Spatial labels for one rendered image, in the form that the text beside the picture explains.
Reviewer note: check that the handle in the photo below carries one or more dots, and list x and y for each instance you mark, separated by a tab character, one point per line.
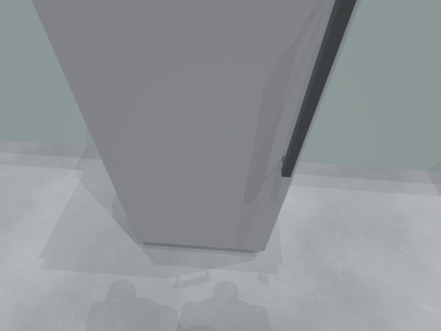
336	27

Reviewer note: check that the fridge door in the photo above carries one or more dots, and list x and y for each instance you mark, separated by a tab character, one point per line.
191	105

